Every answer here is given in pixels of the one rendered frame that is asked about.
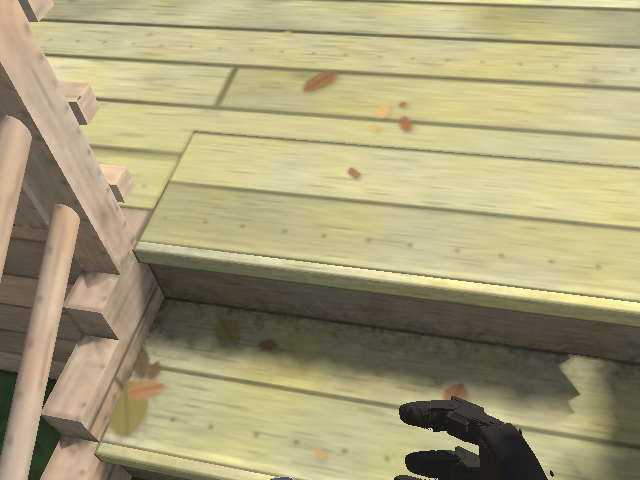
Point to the robot right hand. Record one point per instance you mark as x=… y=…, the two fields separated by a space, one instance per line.
x=503 y=452

